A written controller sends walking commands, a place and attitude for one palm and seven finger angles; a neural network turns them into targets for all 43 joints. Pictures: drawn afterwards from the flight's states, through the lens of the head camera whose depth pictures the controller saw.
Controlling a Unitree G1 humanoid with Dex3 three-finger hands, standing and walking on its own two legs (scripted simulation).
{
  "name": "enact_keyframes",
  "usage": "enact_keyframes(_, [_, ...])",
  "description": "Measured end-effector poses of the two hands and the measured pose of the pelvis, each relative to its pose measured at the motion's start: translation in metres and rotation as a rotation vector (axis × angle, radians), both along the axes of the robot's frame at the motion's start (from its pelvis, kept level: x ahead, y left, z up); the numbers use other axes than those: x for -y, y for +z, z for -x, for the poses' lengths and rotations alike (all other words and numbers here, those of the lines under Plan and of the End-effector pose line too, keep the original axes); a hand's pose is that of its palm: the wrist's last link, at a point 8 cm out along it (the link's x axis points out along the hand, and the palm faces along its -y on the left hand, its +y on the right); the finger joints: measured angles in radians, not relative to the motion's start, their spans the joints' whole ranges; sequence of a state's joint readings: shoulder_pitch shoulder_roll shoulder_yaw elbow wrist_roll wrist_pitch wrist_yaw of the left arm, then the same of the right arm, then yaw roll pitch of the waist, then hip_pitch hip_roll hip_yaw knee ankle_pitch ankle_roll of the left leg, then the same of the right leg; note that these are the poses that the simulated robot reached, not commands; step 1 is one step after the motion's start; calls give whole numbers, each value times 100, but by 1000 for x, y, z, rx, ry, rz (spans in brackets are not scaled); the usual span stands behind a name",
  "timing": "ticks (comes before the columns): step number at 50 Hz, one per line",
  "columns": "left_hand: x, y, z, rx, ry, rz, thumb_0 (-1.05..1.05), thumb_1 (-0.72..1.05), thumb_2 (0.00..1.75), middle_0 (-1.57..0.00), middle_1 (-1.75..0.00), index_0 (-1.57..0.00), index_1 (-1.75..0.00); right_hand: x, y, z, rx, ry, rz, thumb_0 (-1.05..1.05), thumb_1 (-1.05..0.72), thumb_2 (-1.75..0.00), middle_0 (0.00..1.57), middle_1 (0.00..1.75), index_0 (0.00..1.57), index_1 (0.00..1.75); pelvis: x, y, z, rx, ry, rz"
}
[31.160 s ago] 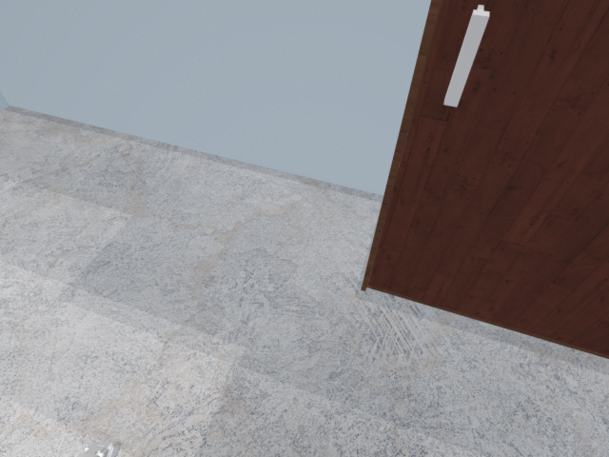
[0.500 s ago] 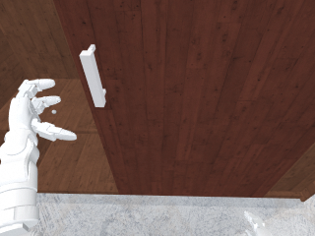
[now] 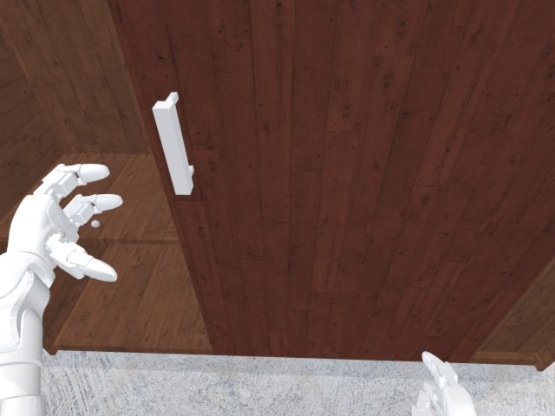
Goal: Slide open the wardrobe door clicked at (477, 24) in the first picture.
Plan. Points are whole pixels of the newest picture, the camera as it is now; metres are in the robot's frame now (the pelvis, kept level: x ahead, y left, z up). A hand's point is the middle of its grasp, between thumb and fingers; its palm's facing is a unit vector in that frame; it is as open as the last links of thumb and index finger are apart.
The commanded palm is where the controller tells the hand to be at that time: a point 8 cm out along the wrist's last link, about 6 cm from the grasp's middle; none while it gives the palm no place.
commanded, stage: draw the hand back to the body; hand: left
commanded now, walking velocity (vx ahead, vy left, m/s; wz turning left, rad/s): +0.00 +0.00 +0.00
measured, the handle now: (178, 144) +0.50 +0.23 +0.17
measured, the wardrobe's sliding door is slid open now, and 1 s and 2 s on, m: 0.61 0.61 0.61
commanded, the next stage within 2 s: step back with the hand held close in 1.38 s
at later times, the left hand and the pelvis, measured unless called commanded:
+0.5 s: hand (64, 259) +0.24 +0.29 +0.17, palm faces +0.46 -0.86 -0.24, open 13.6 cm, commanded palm +0.19 +0.31 +0.17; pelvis -0.01 +0.01 +0.00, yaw +0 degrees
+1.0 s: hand (61, 279) +0.21 +0.28 +0.16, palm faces +0.45 -0.81 -0.37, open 8.8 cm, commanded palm +0.16 +0.31 +0.18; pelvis +0.02 +0.02 +0.01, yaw +0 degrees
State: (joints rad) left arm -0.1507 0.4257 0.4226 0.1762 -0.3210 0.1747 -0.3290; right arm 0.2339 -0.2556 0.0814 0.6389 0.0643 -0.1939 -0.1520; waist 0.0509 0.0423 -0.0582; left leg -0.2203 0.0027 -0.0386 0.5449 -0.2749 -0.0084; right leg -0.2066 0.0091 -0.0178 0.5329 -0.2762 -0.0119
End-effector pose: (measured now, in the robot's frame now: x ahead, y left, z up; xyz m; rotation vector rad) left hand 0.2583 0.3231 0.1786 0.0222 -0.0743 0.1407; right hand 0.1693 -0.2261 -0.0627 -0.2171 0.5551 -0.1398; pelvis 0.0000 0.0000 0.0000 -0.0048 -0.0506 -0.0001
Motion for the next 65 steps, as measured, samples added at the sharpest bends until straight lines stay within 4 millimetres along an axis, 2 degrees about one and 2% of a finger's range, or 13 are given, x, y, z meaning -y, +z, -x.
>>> enact_keyframes(4, [-4,3,16,30,17,6,-2,-55,20,-26,-115,-26,-115,2,5,2,31,4,-6,1,-91,-90,20,30,20,30,-1,0,1,2,-6,-1])
enact_keyframes(9, [-6,-8,36,-1,48,12,-2,-55,20,-26,-115,-25,-115,2,7,1,41,16,7,1,-91,-90,20,30,20,30,-3,-1,6,12,2,2])
enact_keyframes(16, [1,-8,51,24,45,-5,-2,-52,22,-25,-113,-25,-114,-8,12,-3,70,40,14,1,-91,-90,20,30,20,30,-4,-1,11,30,11,4])
enact_keyframes(19, [-2,-1,54,51,168,-138,-2,-47,25,-26,-110,-25,-110,-14,12,-3,66,74,21,1,-91,-90,20,30,20,30,-5,1,13,31,15,6])
enact_keyframes(24, [-4,-1,64,90,315,-251,-2,-33,31,-25,-102,-25,-102,-19,4,3,-2,88,9,1,-90,-90,20,30,20,30,-7,4,13,24,6,2])
enact_keyframes(33, [2,-7,75,79,348,-324,-1,-3,46,-24,-84,-24,-85,-18,-12,12,-126,57,12,1,-90,-90,21,30,20,30,-13,8,-1,30,-1,-2])
enact_keyframes(43, [6,0,79,73,320,-382,-1,33,63,-23,-63,-23,-64,-19,-4,-11,-96,41,0,1,-91,-90,20,30,20,30,-16,10,-16,30,-9,-3])
enact_keyframes(53, [7,-2,96,36,335,-395,0,68,80,-22,-43,-22,-43,-24,5,-34,-60,71,4,1,-91,-90,20,30,20,30,-16,10,-23,27,-2,0])
enact_keyframes(58, [5,0,100,40,358,-394,1,80,86,-22,-36,-22,-36,-29,4,-37,-64,89,2,1,-91,-90,20,30,20,30,-15,10,-22,31,5,-1])
enact_keyframes(65, [5,-2,99,40,365,-381,1,87,89,-21,-32,-21,-32,-31,2,-32,-76,91,-8,1,-91,-90,20,30,20,30,-13,10,-19,36,5,-1])
